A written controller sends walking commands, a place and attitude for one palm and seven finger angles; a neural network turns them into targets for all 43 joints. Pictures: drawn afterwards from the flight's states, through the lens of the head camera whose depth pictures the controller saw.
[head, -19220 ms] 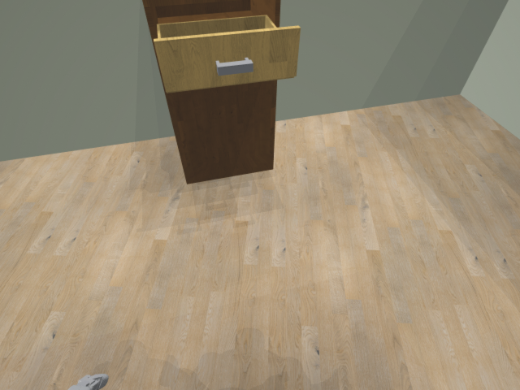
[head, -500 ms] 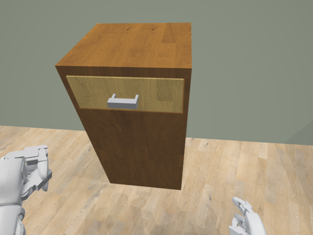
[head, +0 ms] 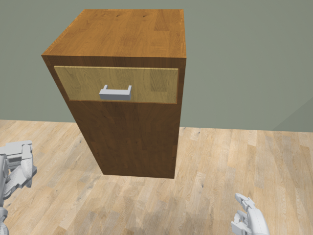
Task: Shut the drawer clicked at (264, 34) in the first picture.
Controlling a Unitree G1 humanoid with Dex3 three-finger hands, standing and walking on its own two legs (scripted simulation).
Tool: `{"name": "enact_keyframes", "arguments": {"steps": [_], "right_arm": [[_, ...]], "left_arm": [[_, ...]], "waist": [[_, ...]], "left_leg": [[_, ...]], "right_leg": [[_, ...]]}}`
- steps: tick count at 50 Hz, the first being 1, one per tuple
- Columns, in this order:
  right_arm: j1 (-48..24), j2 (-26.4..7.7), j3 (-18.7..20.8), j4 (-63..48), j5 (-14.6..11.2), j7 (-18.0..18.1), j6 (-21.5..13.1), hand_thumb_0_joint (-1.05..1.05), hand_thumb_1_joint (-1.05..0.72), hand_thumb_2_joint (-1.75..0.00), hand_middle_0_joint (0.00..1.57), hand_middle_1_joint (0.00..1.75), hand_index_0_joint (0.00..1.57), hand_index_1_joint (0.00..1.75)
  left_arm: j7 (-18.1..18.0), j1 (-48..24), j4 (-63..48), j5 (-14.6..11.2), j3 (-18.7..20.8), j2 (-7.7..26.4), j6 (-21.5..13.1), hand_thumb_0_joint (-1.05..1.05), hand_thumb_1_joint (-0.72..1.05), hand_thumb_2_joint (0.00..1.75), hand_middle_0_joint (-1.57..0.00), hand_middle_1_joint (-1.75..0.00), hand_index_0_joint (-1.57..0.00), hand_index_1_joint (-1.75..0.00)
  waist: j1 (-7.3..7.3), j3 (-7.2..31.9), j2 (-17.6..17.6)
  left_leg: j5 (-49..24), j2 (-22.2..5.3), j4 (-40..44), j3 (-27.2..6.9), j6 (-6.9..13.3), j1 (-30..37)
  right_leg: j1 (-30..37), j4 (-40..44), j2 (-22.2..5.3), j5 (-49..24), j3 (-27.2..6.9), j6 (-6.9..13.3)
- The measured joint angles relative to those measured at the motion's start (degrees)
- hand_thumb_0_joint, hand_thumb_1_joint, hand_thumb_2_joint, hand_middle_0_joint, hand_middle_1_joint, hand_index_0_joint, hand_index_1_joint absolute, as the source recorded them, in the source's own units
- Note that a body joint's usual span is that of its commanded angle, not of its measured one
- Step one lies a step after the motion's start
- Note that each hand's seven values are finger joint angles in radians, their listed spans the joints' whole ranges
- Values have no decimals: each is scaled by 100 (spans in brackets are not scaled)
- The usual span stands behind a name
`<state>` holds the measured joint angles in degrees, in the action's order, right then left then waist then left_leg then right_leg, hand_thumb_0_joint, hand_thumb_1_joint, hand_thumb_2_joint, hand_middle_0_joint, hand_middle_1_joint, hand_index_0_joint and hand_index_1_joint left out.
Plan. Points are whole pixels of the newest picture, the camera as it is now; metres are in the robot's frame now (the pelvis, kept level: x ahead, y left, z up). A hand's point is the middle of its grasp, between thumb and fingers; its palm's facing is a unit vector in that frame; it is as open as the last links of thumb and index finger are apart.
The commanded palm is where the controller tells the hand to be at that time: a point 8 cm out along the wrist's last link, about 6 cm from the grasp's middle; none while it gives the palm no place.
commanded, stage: step back with the hand held close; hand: left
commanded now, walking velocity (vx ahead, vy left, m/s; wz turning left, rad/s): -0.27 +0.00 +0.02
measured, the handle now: (116, 91) +0.59 +0.20 +0.02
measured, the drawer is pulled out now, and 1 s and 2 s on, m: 0.00 0.00 0.00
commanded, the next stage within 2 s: stop stepping back and stand still in 1.00 s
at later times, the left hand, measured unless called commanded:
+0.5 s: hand out of the picture +0.11 +0.27 +0.15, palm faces +0.37 -0.78 -0.50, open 3.3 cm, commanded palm +0.05 +0.31 +0.17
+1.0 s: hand out of the picture +0.06 +0.25 +0.15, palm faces +0.25 -0.83 -0.50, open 3.3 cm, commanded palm -0.02 +0.30 +0.17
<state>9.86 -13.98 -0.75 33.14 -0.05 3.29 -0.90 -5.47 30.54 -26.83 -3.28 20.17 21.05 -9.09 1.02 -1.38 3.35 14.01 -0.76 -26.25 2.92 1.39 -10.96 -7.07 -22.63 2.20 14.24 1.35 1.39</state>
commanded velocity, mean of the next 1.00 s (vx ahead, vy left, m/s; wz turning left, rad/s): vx -0.32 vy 0.00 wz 0.01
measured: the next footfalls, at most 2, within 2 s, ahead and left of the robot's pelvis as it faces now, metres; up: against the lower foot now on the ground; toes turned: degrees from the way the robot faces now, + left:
right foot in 0.94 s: -0.25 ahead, -0.10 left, +0.00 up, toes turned +1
left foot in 1.32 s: -0.18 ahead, +0.18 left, +0.00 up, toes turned +1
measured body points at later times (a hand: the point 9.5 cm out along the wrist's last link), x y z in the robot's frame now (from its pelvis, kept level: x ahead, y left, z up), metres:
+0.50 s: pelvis -0.08 +0.03 -0.01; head -0.05 +0.02 +0.44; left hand +0.09 +0.31 +0.18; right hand +0.11 -0.20 -0.09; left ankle +0.00 +0.10 -0.74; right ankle -0.02 -0.10 -0.74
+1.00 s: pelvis -0.16 +0.02 -0.02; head -0.08 +0.05 +0.43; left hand +0.04 +0.30 +0.17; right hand +0.04 -0.20 -0.10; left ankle +0.00 +0.10 -0.74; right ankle -0.29 -0.10 -0.74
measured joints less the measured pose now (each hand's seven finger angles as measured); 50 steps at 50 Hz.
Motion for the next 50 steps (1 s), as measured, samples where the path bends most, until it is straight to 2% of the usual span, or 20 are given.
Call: {"name": "enact_keyframes", "arguments": {"steps": [4, 7, 14, 22, 26, 29, 33, 35, 37, 39, 42, 45, 47, 48, 50], "right_arm": [[-7, -49, 119, -131, -34, 11, 184, 2, -90, -90, 20, 30, 21, 30], [40, -37, 166, -204, -55, 58, 265, 2, -90, -90, 20, 30, 21, 30], [146, 64, 137, -305, -65, 107, 202, 2, -90, -90, 20, 30, 21, 30], [103, 97, 57, -353, -58, 94, -93, 2, -90, -90, 20, 30, 21, 30], [144, 124, 44, -283, -24, 73, -179, 1, -90, -90, 21, 30, 21, 30], [197, 120, 41, -193, 11, 53, -222, 1, -90, -90, 21, 30, 21, 30], [250, 83, 50, -89, 40, 83, -251, 2, -90, -90, 21, 30, 21, 30], [281, 82, 68, -78, 50, 125, -297, 2, -90, -90, 21, 30, 21, 30], [338, 119, 115, -47, 71, 144, -346, 2, -90, -90, 21, 30, 21, 30], [419, 166, 145, -19, 75, 114, -392, 2, -90, -90, 20, 30, 21, 30], [464, 248, 129, 5, 79, 36, -491, 2, -90, -90, 20, 30, 21, 30], [302, 324, 77, 48, 111, -40, -574, 2, -90, -90, 20, 30, 21, 30], [59, 352, 34, 45, 130, -74, -592, 2, -90, -90, 21, 30, 21, 30], [-110, 347, 18, 60, 136, -79, -581, 1, -90, -90, 21, 30, 21, 30], [-420, 292, 17, 127, 149, -63, -544, 1, -90, -90, 21, 30, 21, 30]], "left_arm": [[39, 309, -53, 29, -143, -13, 52, 1, 89, 90, -141, -160, -140, -160], [46, 530, -213, 41, -189, 100, 91, 2, 89, 90, -140, -160, -140, -160], [-62, 628, -601, 59, 89, 368, -40, 2, 89, 90, -141, -160, -140, -160], [-122, 436, -497, 195, 191, 129, -254, 2, 89, 90, -141, -160, -140, -160], [-143, 417, -504, 238, 113, 1, -294, 2, 89, 90, -141, -160, -140, -160], [-206, 419, -632, 220, 24, -34, -344, 2, 89, 90, -141, -160, -141, -160], [-280, 363, -798, 210, -13, 48, -426, 2, 89, 90, -141, -160, -141, -160], [-279, 292, -793, 276, 66, 151, -474, 2, 89, 90, -141, -160, -141, -160], [-253, 192, -717, 354, 177, 270, -499, 2, 89, 90, -141, -160, -141, -160], [-247, 198, -703, 366, 324, 357, -534, 2, 89, 90, -141, -160, -141, -160], [-275, 462, -839, 244, 560, 425, -610, 2, 89, 90, -141, -160, -141, -160], [-248, 678, -953, 98, 572, 412, -679, 2, 89, 90, -141, -160, -141, -160], [-196, 651, -994, 61, 512, 427, -736, 1, 89, 90, -141, -160, -141, -160], [-152, 555, -981, 60, 449, 426, -769, 1, 89, 90, -141, -160, -141, -160], [-44, 249, -892, 91, 234, 395, -773, 2, 89, 90, -141, -160, -141, -160]], "waist": [[-121, -47, -45], [-155, -82, -129], [-82, -124, -290], [-33, -159, -157], [-16, -148, -150], [-31, -140, -228], [-128, -187, -323], [-211, -226, -312], [-292, -204, -254], [-321, -80, -175], [-226, 179, -189], [-64, 307, -321], [69, 208, -480], [122, 88, -508], [129, -225, -334]], "left_leg": [[-109, 80, 64, 101, 86, -170], [-171, 136, 58, 140, 136, -287], [-290, 208, -101, 132, 224, -573], [-344, 223, -483, 93, 304, -954], [-62, 190, -725, 34, 288, -1161], [178, 198, -881, -40, 200, -1309], [-277, 181, -853, -91, 275, -1378], [-592, 156, -791, -130, 357, -1395], [-633, 153, -693, -251, 384, -1426], [-746, 106, -495, -348, 386, -1491], [-1045, 44, -113, -316, 318, -1643], [-1344, 25, 266, -135, 266, -1821], [-1498, 40, 334, 80, 246, -1987], [-1549, 13, 302, 169, 241, -2065], [-1699, -116, 349, 143, 243, -2063]], "right_leg": [[-268, -103, -87, -48, -90, -82], [-438, -215, -146, -61, -122, -127], [-746, -465, -227, -123, -99, -191], [-1097, -838, -258, -169, -40, -223], [-1190, -821, -216, -262, 1, -195], [-1252, -769, -195, -364, 23, -176], [-1324, -831, -157, -372, 51, -209], [-1420, -1194, -32, -12, -63, -240], [-1448, -1965, 148, 332, -209, -241], [-1251, -2344, 301, 638, -249, -219], [-680, -1934, 307, 1074, -221, -166], [-52, -761, 180, 1095, -197, -80], [228, 4, 25, 496, -288, -73], [258, 184, -3, 645, -359, -105], [179, 67, 131, 841, -360, -135]]}}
